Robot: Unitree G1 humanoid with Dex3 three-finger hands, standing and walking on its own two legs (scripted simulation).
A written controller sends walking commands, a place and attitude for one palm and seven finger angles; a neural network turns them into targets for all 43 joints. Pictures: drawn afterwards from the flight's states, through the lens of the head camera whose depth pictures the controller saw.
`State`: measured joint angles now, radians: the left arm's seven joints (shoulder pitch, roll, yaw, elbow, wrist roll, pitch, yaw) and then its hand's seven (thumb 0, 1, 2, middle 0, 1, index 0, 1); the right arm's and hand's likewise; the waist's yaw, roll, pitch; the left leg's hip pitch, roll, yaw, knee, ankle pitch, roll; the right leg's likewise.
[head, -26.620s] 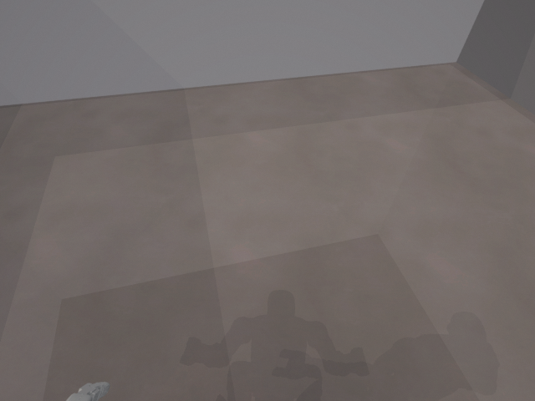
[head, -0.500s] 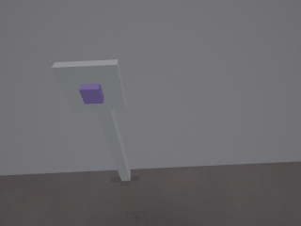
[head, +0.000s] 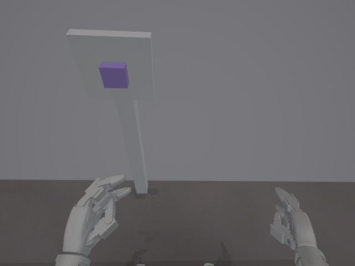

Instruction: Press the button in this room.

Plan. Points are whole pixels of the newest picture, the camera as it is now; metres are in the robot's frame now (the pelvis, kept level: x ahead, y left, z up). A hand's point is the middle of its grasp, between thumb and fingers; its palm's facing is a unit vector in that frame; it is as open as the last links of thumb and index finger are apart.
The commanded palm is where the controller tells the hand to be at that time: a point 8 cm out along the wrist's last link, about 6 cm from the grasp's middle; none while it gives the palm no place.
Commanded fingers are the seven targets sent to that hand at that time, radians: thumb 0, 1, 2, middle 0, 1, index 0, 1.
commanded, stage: raise the hand and make a fist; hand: left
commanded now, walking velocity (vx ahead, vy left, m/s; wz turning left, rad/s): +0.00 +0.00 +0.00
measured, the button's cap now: (115, 74) +0.56 +0.21 +0.13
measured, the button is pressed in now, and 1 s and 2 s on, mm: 0 0 0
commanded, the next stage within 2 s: aim a knuckle at the button in 1.62 s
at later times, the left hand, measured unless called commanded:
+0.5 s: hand (83, 217) +0.20 +0.20 +0.04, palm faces +0.11 -0.99 -0.03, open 3.1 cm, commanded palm +0.17 +0.25 +0.06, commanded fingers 0.00 0.90 0.90 -1.30 -1.50 -1.30 -1.50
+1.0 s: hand (69, 188) +0.24 +0.22 +0.09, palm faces +0.08 -0.99 -0.07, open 3.1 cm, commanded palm +0.21 +0.28 +0.10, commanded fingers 0.00 0.90 0.90 -1.30 -1.50 -1.30 -1.50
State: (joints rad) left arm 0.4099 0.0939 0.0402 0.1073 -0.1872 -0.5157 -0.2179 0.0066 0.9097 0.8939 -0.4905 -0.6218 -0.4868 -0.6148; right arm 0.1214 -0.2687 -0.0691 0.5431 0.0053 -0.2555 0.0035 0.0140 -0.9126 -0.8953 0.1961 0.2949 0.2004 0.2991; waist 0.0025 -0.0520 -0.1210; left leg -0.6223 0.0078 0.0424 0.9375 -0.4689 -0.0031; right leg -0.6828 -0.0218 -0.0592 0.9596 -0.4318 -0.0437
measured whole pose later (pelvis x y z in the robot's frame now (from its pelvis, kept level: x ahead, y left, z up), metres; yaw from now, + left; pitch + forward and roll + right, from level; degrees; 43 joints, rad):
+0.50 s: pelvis -0.01 +0.02 +0.00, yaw +0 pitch +9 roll -2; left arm 0.47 0.19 0.10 -0.15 -0.21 -0.21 -0.07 0.02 0.89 0.89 -1.17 -1.36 -1.16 -1.35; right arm 0.33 -0.20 0.04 0.52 0.02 -0.17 -0.05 0.02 -0.90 -0.89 0.20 0.30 0.21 0.30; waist -0.03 0.02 -0.10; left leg -0.68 0.01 0.02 0.99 -0.48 0.03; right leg -0.70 -0.01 -0.08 0.94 -0.41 -0.01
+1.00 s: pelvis +0.02 +0.03 +0.01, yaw +2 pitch +8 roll -2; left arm 0.38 0.23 0.17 -0.15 -0.23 -0.21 -0.19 0.02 0.90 0.90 -1.30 -1.50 -1.29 -1.50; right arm 0.24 -0.23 0.06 0.50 0.02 -0.21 -0.04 0.02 -0.91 -0.90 0.20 0.30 0.20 0.30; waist 0.02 0.04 -0.10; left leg -0.55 0.01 -0.01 0.91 -0.49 0.03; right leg -0.55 -0.02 -0.11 0.84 -0.42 -0.01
